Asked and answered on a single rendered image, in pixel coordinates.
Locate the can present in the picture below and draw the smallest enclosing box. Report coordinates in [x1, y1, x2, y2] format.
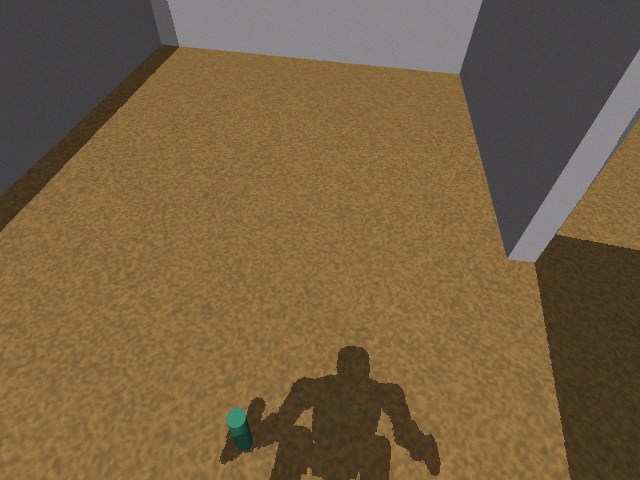
[226, 408, 253, 451]

